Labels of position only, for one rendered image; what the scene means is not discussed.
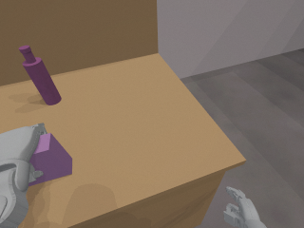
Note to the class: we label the sponge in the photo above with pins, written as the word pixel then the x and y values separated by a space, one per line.
pixel 50 158

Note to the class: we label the table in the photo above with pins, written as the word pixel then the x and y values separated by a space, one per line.
pixel 145 153

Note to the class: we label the robot left forearm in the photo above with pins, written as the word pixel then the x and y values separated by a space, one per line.
pixel 14 184

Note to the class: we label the right robot hand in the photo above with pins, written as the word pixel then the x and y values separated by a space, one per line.
pixel 236 216

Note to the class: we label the robot right forearm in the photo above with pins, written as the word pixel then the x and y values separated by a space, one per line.
pixel 253 223

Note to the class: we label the left robot hand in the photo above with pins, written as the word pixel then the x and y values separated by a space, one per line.
pixel 20 144

